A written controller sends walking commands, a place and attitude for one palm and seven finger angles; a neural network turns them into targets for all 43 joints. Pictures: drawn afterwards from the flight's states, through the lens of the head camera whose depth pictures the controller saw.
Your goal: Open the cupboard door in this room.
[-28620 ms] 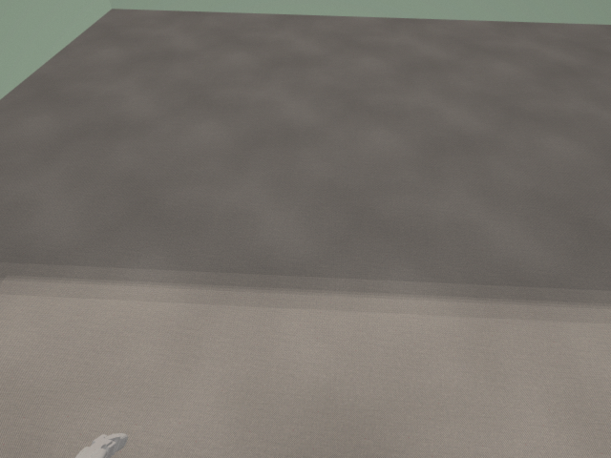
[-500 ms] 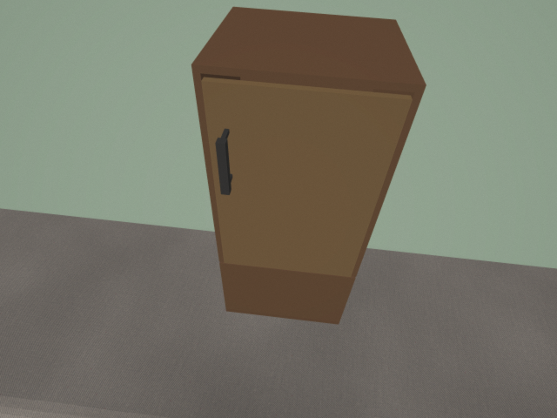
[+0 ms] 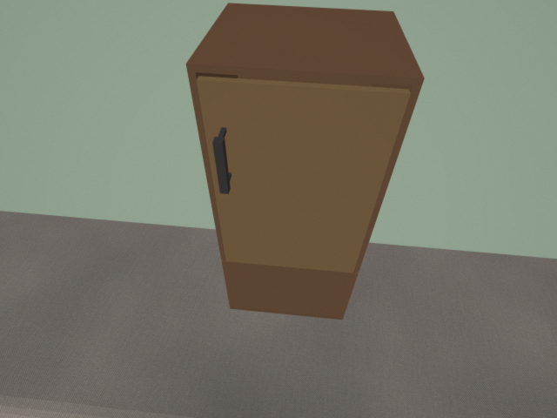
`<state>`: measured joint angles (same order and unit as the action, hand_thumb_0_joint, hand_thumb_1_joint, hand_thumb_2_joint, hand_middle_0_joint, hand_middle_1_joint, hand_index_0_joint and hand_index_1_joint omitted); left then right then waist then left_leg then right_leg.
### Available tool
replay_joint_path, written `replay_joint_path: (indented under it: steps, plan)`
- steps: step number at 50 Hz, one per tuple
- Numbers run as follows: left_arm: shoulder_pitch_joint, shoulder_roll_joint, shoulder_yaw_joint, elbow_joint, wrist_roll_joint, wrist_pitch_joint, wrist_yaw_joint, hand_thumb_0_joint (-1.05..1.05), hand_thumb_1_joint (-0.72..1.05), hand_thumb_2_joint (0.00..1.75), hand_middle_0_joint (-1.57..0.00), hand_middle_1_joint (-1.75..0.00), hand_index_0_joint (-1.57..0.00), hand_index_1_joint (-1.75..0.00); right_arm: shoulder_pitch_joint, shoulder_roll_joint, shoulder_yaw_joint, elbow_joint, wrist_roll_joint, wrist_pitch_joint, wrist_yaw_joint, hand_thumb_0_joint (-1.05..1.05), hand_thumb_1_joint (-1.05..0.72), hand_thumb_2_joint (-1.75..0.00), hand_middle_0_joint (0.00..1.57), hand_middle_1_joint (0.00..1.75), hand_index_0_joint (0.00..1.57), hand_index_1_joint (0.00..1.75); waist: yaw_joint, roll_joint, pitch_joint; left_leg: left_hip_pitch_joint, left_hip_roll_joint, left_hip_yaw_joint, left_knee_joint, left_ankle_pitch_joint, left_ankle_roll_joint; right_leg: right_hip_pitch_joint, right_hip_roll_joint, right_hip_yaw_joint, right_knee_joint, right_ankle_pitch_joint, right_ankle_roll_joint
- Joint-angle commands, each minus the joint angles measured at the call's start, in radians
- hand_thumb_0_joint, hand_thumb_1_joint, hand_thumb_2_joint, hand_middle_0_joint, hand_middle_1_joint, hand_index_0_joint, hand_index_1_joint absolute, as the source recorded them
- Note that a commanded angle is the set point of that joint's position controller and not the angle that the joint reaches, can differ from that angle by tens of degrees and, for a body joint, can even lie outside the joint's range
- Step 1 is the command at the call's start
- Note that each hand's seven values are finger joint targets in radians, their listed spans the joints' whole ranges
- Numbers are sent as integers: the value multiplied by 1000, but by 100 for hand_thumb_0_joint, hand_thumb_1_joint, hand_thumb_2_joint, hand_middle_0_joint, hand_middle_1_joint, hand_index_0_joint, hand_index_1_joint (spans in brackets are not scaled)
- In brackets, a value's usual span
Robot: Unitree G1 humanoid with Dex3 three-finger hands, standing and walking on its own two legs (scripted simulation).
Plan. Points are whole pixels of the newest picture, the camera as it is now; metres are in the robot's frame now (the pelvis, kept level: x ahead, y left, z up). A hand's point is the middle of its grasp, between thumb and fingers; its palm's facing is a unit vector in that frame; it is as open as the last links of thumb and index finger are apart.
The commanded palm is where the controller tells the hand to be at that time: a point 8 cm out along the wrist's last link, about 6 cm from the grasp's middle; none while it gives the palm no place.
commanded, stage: shuffle to correct the standing spot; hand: left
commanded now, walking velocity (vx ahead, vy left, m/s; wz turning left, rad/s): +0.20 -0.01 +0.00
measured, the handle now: (224, 161) +0.62 +0.16 +0.02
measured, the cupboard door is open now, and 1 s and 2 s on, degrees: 0 0 0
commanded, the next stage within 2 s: come to a stop and stand still in 0.10 s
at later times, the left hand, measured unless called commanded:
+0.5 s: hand out of the picture +0.14 +0.17 -0.17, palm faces +0.04 -0.97 -0.24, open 7.3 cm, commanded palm none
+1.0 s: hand out of the picture +0.03 +0.21 -0.17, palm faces +0.02 -0.98 -0.21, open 7.3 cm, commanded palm none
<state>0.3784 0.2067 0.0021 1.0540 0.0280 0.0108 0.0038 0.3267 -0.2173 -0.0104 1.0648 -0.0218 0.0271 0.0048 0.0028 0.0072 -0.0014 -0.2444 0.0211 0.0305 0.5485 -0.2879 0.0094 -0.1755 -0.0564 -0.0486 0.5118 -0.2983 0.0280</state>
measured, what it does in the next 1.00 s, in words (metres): steps on the spot: right foot, then left foot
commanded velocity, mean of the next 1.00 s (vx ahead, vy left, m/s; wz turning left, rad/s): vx -0.03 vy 0.02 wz -0.02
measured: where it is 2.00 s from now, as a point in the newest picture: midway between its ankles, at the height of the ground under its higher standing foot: outside the picture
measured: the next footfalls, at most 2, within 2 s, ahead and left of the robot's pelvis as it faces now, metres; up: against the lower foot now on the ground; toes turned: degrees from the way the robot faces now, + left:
right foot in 0.36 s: +0.15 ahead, -0.12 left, +0.00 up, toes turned -9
left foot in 0.64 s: +0.11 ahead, +0.11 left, +0.00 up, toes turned +5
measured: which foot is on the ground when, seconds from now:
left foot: down 0.00-0.38, up 0.40-0.62, down 0.64-1.00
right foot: down 0.00-0.14, up 0.16-0.34, down 0.36-0.66, up 0.68-0.96, down 0.98-1.00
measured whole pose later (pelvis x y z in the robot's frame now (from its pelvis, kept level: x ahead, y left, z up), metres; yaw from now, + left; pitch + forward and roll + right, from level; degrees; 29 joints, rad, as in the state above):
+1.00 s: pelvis +0.03 +0.03 +0.00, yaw -2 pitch -1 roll +1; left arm 0.31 0.15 0.02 1.07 0.03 0.03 0.04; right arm 0.23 -0.16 -0.04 1.04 -0.01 0.01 -0.03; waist 0.01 0.00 0.03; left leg -0.25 -0.02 0.17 0.44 -0.18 0.08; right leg -0.16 -0.05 -0.03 0.48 -0.30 0.02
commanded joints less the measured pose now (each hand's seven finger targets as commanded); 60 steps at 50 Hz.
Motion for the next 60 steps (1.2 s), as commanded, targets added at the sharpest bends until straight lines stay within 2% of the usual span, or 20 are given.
replay_joint_path:
  steps: [1,5,7,8,11,15,17,18,19,20,21,27,31,33,34,38,44,48,52,60]
  plan:
    - [76,165,54,-27,-8,-25,21,0,90,90,-20,-30,-20,-30,-29,-63,-21,-79,4,-36,-7,0,-90,-90,20,30,20,30,10,-166,136,-181,3,48,89,-143,14,-49,-184,253,-273,-349,-141]
    - [46,99,49,-13,-7,-33,19,0,90,90,-20,-30,-20,-30,91,-41,-22,-27,10,-58,-9,0,-90,-90,20,30,20,30,-48,-33,144,14,25,34,-52,-46,25,-156,-94,97,-101,-138,-113]
    - [46,10,31,-15,-5,-34,15,0,90,90,-20,-30,-20,-30,240,-122,-45,39,5,-72,-24,0,-90,-90,20,30,20,30,-78,252,98,197,232,-259,-219,78,104,-315,40,-73,234,-101,-49]
    - [-19,-7,22,-43,-1,-37,17,0,90,90,-20,-30,-20,-30,295,-133,-52,59,-1,-75,-36,0,-90,-90,20,30,20,30,-104,287,141,260,312,-363,-283,190,170,-460,49,-57,382,-251,-46]
    - [-86,-29,30,-63,-7,-48,6,0,90,90,-20,-30,-20,-30,231,-87,-34,48,-2,-87,-48,0,-90,-90,20,30,20,30,-73,120,173,219,351,-291,-248,472,235,-486,-47,13,445,-227,-52]
    - [74,-82,29,-9,-13,-37,7,0,90,90,-20,-30,-20,-30,69,-69,-27,12,8,-78,-59,0,-90,-90,20,30,20,30,30,69,60,32,190,-35,-110,573,101,-50,9,-72,30,149,-23]
    - [147,18,45,13,-13,-48,28,0,90,90,-20,-30,-20,-30,99,-19,-24,16,26,-74,-54,0,-90,-90,20,30,20,30,46,-74,-43,-55,99,7,-3,263,16,185,-100,64,-68,547,-47]
    - [125,70,53,7,-13,-53,36,0,90,90,-20,-30,-20,-30,130,13,-24,17,30,-64,-50,0,-90,-90,20,30,20,30,20,-154,-78,-85,38,37,53,-36,-16,199,-251,191,-66,770,-127]
    - [85,116,58,-13,-17,-50,39,0,90,90,-20,-30,-20,-30,161,19,-30,19,31,-50,-54,0,-90,-90,20,30,20,30,1,-108,-88,-62,27,26,106,-188,-18,172,-321,192,-81,909,-185]
    - [60,104,60,-21,-14,-42,43,0,90,90,-20,-30,-20,-30,139,55,-34,23,27,-38,-57,0,-90,-90,20,30,20,30,3,-89,-24,-75,24,32,174,-225,-21,121,-320,163,-71,987,-205]
    - [47,86,61,-15,-11,-41,49,0,90,90,-20,-30,-20,-30,114,70,-30,24,25,-24,-59,0,-90,-90,20,30,20,30,11,-191,-5,-99,36,33,255,-264,-28,98,-313,170,-72,1053,-221]
    - [-101,107,77,-86,0,-7,61,0,90,90,-20,-30,-20,-30,83,58,-47,-3,18,-1,-40,0,-90,-90,20,30,20,30,-5,-159,-19,-87,18,30,249,-187,-38,5,-288,112,-103,728,-238]
    - [-168,95,83,-118,-8,15,51,0,90,90,-20,-30,-20,-30,135,50,-51,-10,10,-5,-30,0,-90,-90,20,30,20,30,-47,-114,-12,106,19,64,-45,70,-32,-178,-197,61,-60,245,-135]
    - [-158,9,69,-150,-18,31,40,0,90,90,-20,-30,-20,-30,79,-62,-67,-61,-6,-17,-31,0,-90,-90,20,30,20,30,-31,223,64,-17,246,-249,-292,36,67,-269,-10,-42,128,-108,-24]
    - [-166,8,66,-156,-13,34,38,0,90,90,-20,-30,-20,-30,13,-91,-71,-97,-9,-19,-33,0,-90,-90,20,30,20,30,-21,251,86,-141,318,-309,-370,5,139,-204,11,-5,285,-182,-20]
    - [-91,-5,65,-95,2,36,29,0,90,90,-20,-30,-20,-30,-102,-57,-50,-122,-7,-27,-41,0,-90,-90,20,30,20,30,20,118,80,-96,227,-166,-345,28,140,-222,5,61,442,-100,-18]
    - [-83,-13,40,-74,-2,17,28,0,90,90,-20,-30,-20,-30,-28,-64,-53,-83,2,-32,-41,0,-90,-90,20,30,20,30,-21,87,-1,123,227,-164,-311,144,152,-158,-3,16,101,-127,-3]
    - [14,11,33,-16,-4,-1,41,0,90,90,-20,-30,-20,-30,-29,-36,-44,-61,17,-31,-33,0,-90,-90,20,30,20,30,-3,1,2,30,131,-89,-246,70,45,22,-40,81,-182,111,-38]
    - [-7,14,19,5,-9,-21,42,0,90,90,-20,-30,-20,-30,-26,-19,-34,-35,13,-28,-27,0,-90,-90,20,30,20,30,-28,-117,34,121,91,-34,-213,111,17,-110,-82,128,-206,68,-65]
    - [58,-5,12,41,-8,-14,45,0,90,90,-20,-30,-20,-30,7,-13,-22,25,12,-18,-27,0,-90,-90,20,30,20,30,-15,8,122,39,102,-70,-297,-80,20,-131,-44,99,-212,-54,-52]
